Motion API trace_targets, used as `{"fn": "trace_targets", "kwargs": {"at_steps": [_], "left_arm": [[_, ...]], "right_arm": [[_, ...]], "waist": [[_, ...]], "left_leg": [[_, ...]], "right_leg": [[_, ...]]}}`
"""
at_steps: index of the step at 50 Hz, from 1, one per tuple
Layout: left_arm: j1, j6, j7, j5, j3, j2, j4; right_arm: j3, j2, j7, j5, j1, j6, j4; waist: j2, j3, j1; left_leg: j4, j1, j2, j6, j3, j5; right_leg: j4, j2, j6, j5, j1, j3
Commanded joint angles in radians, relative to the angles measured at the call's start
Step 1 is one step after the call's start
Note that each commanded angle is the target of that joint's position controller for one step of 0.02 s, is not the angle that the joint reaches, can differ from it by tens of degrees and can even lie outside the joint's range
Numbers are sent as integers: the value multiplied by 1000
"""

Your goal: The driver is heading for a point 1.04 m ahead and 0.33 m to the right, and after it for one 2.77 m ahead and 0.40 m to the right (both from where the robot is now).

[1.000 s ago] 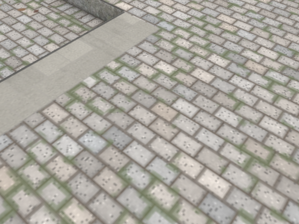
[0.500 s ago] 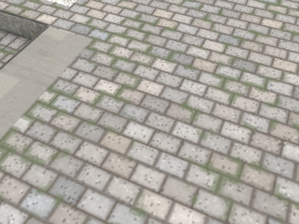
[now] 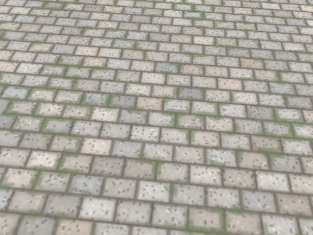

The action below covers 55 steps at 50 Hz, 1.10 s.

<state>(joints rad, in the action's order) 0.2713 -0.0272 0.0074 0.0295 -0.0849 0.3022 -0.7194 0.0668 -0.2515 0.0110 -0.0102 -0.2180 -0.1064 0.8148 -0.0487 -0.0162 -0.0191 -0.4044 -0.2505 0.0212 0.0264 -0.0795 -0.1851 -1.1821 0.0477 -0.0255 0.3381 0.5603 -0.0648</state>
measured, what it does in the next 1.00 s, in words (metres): walks ahead, turning right: right foot, then left foot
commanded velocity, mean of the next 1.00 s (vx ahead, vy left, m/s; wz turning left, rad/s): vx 0.50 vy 0.00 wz -0.54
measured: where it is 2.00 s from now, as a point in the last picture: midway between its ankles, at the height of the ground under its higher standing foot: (245, 138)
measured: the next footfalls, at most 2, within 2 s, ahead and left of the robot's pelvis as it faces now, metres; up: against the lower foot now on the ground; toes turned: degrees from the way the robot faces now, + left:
right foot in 0.34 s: +0.32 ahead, -0.18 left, +0.00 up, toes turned -15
left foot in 0.82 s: +0.65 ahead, -0.09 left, +0.00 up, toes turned -32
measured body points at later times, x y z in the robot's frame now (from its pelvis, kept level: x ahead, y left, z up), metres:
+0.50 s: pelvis +0.26 -0.09 +0.00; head +0.30 -0.12 +0.44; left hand +0.46 +0.14 -0.10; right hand +0.31 -0.40 -0.11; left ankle +0.28 +0.08 -0.65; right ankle +0.28 -0.17 -0.74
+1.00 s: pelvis +0.54 -0.15 +0.00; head +0.57 -0.15 +0.45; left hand +0.79 +0.02 -0.11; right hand +0.48 -0.43 -0.11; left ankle +0.62 -0.07 -0.74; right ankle +0.45 -0.25 -0.66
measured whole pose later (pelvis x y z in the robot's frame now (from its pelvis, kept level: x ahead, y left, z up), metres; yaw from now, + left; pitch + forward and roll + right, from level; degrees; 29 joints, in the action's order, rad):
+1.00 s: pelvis +0.54 -0.15 +0.00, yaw -32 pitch +1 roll +1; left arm 0.27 -0.04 0.00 0.02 -0.06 0.29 -0.69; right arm 0.06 -0.27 0.02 -0.01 -0.27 -0.09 0.77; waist -0.04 -0.01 -0.02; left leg -0.43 -0.27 0.04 0.04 -0.02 -0.19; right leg -1.14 0.02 -0.02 0.36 0.52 -0.06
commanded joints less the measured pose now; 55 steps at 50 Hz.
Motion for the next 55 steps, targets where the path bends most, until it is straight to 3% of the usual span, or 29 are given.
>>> {"fn": "trace_targets", "kwargs": {"at_steps": [1, 7, 10, 12, 14, 15, 16, 17, 18, 19, 20, 21, 22, 23, 27, 32, 37, 39, 40, 41, 42, 43, 44, 45, 46, 48, 49, 52, 55], "left_arm": [[-26, -1, -3, -2, -11, 40, 101], [-162, -11, -32, -5, 5, 16, 142], [-246, -11, -50, -3, 11, 10, 176], [-269, -10, -61, -2, 7, 23, 197], [-225, -5, -64, -9, -11, 59, 200], [-137, -2, -62, -10, -30, 91, 182], [34, 2, -53, -7, -61, 141, 134], [191, 12, -31, -5, -93, 226, 98], [131, -2, -30, -2, -95, 330, 118], [172, -17, -37, -7, -71, 245, 139], [139, -31, -40, -13, -53, 189, 122], [80, -36, -39, -9, -42, 158, 125], [8, -35, -37, -13, -31, 131, 138], [-33, -35, -33, -25, -22, 112, 154], [-25, -43, -11, -22, -27, 136, 137], [52, -32, 8, -9, -32, 152, 96], [107, -18, 12, -2, -31, 142, 61], [88, -10, 14, -6, -30, 136, 60], [83, -10, 13, -10, -20, 108, 61], [79, -14, 9, -19, 0, 56, 74], [211, -24, 10, -1, 17, 4, 83], [245, -32, 12, 8, 18, 51, 71], [149, -31, 9, 12, 0, 124, 69], [53, -30, 8, 0, -1, 132, 88], [-9, -34, 6, -14, 0, 120, 107], [-4, -34, -2, -16, 2, 85, 105], [10, -32, -5, -15, 7, 64, 100], [-53, -37, -8, -27, 26, 30, 118], [-147, -49, -18, -24, 39, 8, 131]], "right_arm": [[33, -136, -5, 5, 11, -19, -42], [44, -181, -15, 8, -17, 0, -23], [50, -208, -17, 19, -62, 14, -7], [56, -228, -17, 31, -73, 27, 0], [65, -260, -22, 41, -64, 39, -3], [69, -272, -25, 45, -57, 48, -6], [62, -258, -29, 47, -46, 53, -10], [39, -200, -31, 17, -66, 47, -30], [-6, -63, -17, -15, -141, 16, -97], [8, -161, -3, 28, -27, -21, -111], [17, -194, 3, 58, 47, -37, -135], [11, -181, -2, 40, 48, -44, -128], [16, -184, -9, 14, 43, -41, -116], [23, -192, -7, 7, 22, -29, -112], [14, -145, -10, -9, 52, 8, -128], [-8, -101, 4, 1, 241, 2, -176], [9, -147, 21, 17, 287, -15, -206], [20, -162, 21, 18, 211, -24, -190], [32, -179, 17, 9, 124, -29, -168], [45, -219, 12, -11, -7, -35, -155], [70, -307, 9, -29, -148, -26, -122], [63, -258, 21, 5, -185, -19, -98], [42, -185, 17, 21, -137, -12, -108], [31, -158, 13, 14, -86, -2, -117], [23, -142, 12, 5, -46, 4, -115], [10, -114, 10, -5, -14, 1, -110], [10, -115, 10, 1, -17, -2, -103], [22, -166, 6, 15, -43, -6, -80], [26, -192, 2, 24, -68, 5, -61]], "waist": [[135, 14, 4], [114, -14, -39], [112, -45, -68], [121, -58, -61], [152, -15, -15], [160, 39, 42], [136, 124, 135], [10, 217, 191], [-230, 303, 47], [-116, 389, 140], [-76, 243, 138], [2, 167, 93], [24, 115, 48], [8, 96, 13], [14, 57, -6], [-21, 17, 69], [-52, 13, 80], [-87, 29, 38], [-86, 73, -3], [-36, 193, -62], [228, 350, -45], [351, 351, -48], [225, 200, -68], [140, 109, -65], [110, 36, -44], [143, 6, 5], [156, 15, 14], [136, 11, 5], [124, 4, -27]], "left_leg": [[242, 135, -294, 168, 231, 121], [248, 183, -265, 134, 13, 250], [237, 237, -286, 118, -36, 255], [202, 292, -309, 104, -60, 340], [77, 330, -313, 85, -100, 663], [-59, 327, -302, 72, -123, 816], [-272, 244, -267, 42, -153, 829], [-594, -24, -226, -5, -154, 469], [-918, -450, -16, -55, -24, -417], [-1012, -562, -24, -40, 167, -403], [-984, -632, -66, -20, 160, -303], [-892, -579, -109, -12, 160, -216], [-809, -502, -136, -20, 159, -169], [-768, -434, -153, -26, 166, -137], [-599, -386, -131, -81, 133, -32], [-234, -306, -55, -93, 122, 261], [-101, -255, -23, -57, 156, 195], [-70, -170, -17, -25, 135, 124], [-40, -38, -19, 4, 117, 140], [-74, 193, -137, 67, 217, 144], [-33, 566, -353, 235, 621, -9], [86, 611, -434, 284, 906, -247], [110, 498, -402, 244, 805, -353], [118, 368, -359, 209, 662, -303], [144, 242, -318, 200, 564, -204], [190, 118, -258, 184, 444, -55], [205, 101, -248, 192, 407, 0], [242, 93, -250, 213, 315, 149], [251, 85, -219, 186, 216, 196]], "right_leg": [[56, 83, 14, -74, 179, -45], [360, 70, 18, -340, 152, 25], [471, 51, 0, -339, 129, 76], [517, 34, -26, -270, 113, 100], [540, -27, -67, -162, 5, 154], [562, -71, -94, -134, -116, 181], [630, -117, -133, -205, -359, 189], [639, 10, -194, -218, -676, -30], [757, 248, -375, -51, -938, -619], [880, 288, -390, 51, -966, -760], [886, 260, -342, -31, -872, -610], [881, 213, -304, -125, -719, -486], [889, 172, -278, -227, -578, -394], [911, 147, -271, -303, -487, -346], [953, 102, -278, -440, -335, -245], [929, 35, -207, -314, -293, -191], [818, 85, -182, -245, -405, -323], [754, 89, -162, -295, -436, -350], [673, 51, -137, -376, -426, -323], [457, 2, -100, -346, -345, -262], [97, -137, -14, -67, -14, -127], [-75, -131, 6, 247, 169, -128], [-148, -82, 9, 180, 244, -145], [-144, -45, 7, 107, 237, -102], [-82, -19, 3, 56, 219, -82], [22, 29, -2, -1, 131, -62], [61, 38, 2, -7, 110, -44], [220, 57, 19, -97, 118, -5], [427, 45, 26, -264, 59, 27]]}}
